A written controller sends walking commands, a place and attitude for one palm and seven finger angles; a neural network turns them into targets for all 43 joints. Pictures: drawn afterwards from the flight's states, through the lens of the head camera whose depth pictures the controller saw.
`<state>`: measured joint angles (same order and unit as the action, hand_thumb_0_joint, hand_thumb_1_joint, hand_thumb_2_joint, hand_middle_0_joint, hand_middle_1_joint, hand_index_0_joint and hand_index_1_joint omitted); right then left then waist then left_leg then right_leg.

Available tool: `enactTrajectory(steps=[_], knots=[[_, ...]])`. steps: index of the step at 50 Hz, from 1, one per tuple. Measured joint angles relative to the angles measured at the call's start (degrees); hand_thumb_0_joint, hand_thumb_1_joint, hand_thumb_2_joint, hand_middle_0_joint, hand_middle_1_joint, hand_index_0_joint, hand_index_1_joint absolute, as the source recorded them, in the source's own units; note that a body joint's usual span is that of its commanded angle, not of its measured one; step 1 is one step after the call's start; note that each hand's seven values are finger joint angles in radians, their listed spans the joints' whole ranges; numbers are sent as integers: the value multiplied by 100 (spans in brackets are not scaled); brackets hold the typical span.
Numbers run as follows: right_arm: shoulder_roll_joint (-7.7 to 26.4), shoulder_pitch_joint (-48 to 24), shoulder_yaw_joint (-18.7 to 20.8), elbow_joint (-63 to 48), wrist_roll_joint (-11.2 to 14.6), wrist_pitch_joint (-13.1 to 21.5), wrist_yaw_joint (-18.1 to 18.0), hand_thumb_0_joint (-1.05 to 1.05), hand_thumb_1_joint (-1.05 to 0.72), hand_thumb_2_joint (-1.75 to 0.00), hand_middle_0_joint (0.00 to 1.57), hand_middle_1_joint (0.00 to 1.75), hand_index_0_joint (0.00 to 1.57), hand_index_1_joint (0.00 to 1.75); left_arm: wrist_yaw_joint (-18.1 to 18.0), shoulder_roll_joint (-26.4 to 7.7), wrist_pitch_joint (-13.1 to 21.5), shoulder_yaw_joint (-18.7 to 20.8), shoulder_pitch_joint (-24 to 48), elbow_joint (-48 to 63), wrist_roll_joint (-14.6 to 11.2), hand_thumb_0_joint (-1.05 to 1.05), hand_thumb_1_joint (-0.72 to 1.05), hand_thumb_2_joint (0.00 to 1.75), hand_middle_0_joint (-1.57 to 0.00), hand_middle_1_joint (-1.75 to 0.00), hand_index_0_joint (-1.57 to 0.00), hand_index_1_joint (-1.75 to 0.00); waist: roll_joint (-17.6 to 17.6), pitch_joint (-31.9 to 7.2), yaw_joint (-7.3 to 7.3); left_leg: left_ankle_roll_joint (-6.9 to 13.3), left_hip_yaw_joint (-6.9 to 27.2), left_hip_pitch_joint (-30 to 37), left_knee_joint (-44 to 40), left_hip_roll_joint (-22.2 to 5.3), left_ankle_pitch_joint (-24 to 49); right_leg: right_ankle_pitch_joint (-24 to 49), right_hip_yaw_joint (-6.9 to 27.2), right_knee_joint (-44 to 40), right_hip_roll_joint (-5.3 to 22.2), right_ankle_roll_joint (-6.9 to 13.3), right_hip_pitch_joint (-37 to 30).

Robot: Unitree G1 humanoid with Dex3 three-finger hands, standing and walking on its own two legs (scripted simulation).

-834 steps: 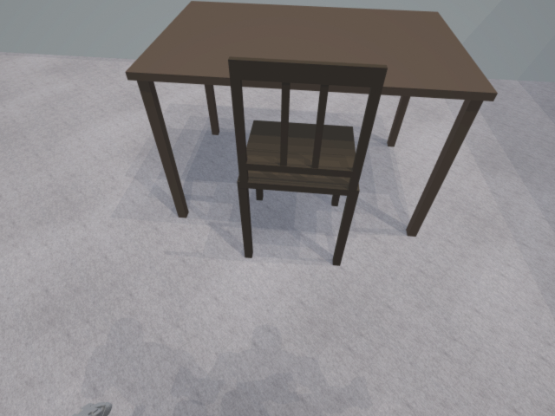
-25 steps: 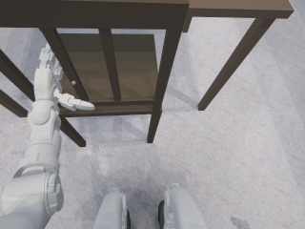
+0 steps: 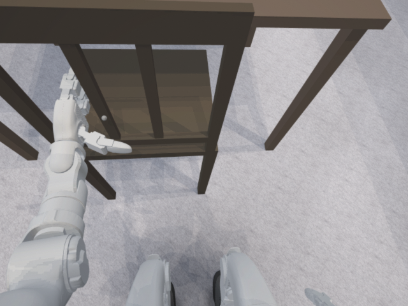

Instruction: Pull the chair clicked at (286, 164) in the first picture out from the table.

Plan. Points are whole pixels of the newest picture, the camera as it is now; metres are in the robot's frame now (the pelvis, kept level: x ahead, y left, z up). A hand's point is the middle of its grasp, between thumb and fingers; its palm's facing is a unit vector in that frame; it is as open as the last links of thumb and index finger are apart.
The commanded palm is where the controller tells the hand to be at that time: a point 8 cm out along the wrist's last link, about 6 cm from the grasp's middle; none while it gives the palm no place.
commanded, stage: hook a spindle and tug to test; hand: left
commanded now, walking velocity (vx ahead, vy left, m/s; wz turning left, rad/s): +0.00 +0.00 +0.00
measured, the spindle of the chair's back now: (98, 101) +0.50 +0.19 +0.03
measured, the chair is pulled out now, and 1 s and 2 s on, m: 0.00 0.00 0.04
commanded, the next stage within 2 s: step backward, pulling the chair out in 1.40 s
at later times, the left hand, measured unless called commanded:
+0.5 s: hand (107, 113) +0.48 +0.17 +0.02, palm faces +0.04 -1.00 -0.03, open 10.9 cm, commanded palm +0.45 +0.21 +0.03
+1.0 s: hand (110, 116) +0.47 +0.16 +0.02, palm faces +0.04 -1.00 -0.02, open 5.2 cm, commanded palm +0.43 +0.21 +0.03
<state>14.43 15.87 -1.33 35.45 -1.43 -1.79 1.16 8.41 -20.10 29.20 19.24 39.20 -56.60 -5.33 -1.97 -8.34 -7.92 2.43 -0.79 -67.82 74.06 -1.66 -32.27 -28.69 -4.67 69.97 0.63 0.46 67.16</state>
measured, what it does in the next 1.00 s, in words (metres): stands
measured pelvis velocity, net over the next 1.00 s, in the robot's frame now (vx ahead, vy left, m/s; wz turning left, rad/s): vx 0.00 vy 0.00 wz -0.01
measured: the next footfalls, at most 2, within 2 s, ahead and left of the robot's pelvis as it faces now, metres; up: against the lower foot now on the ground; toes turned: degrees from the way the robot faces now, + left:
none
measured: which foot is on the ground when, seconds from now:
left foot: down 0.00-1.00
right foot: down 0.00-1.00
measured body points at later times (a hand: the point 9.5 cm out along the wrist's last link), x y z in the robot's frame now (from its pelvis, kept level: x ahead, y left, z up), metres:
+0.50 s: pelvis +0.01 +0.00 +0.00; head +0.16 +0.02 +0.42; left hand +0.47 +0.22 +0.03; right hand +0.06 -0.26 -0.12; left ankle +0.02 +0.09 -0.62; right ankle +0.04 -0.12 -0.62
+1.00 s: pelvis +0.00 +0.00 +0.00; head +0.15 +0.02 +0.43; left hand +0.46 +0.21 +0.03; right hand +0.07 -0.26 -0.11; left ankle +0.02 +0.09 -0.62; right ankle +0.04 -0.12 -0.62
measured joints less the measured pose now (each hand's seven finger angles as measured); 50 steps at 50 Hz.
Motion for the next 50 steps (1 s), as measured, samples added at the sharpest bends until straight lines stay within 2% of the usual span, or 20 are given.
enactTrajectory(steps=[6,15,20,27,32,40,50], knots=[[20,-34,11,23,-21,1,-8,1,-91,-90,20,30,20,30,6,-41,115,4,111,23,11,-1,-50,30,-13,-29,-13,-29,14,26,2,8,12,-94,73,3,-19,-13,-10,56,4,-8,82],[24,17,26,29,-16,-76,8,1,-91,-90,20,30,20,30,-19,-17,-43,-75,183,37,4,-1,-47,31,-26,-72,-26,-72,-19,25,-24,23,14,-143,77,7,-31,-12,-10,35,4,-27,117],[-4,58,13,36,-20,-107,31,1,-91,-90,20,30,20,30,-104,61,-26,-75,101,107,29,-1,-33,37,-35,-99,-35,-98,-24,7,-32,34,-17,-69,23,-1,-39,-10,23,-13,-7,-40,61],[-47,107,14,-14,-20,-136,68,1,-91,-90,20,30,20,30,-155,79,-17,-53,-136,305,17,0,-1,51,-45,-130,-45,-129,-18,-17,-26,30,-45,37,-39,-17,-50,-12,53,-62,-27,-39,-25],[-48,92,15,6,-2,-128,64,1,-91,-90,20,30,20,30,-120,107,-1,-121,-211,293,-5,0,26,63,-48,-139,-48,-139,-4,-27,15,23,-26,89,-62,-5,-43,-17,36,-82,-18,-34,-85],[-8,-20,43,29,-21,-68,27,1,-91,-90,20,30,20,30,-133,111,50,-191,-18,177,34,1,66,80,-48,-143,-50,-144,-2,-5,12,10,14,-1,3,16,-31,-25,-2,-16,4,-19,-13],[-31,-24,25,-116,12,-121,55,1,-91,-90,20,30,20,30,-192,166,-108,-73,-273,460,-22,2,73,81,-47,-145,-45,-145,12,-33,-40,2,-66,98,-66,-27,-35,-13,80,-41,-42,-9,-48]])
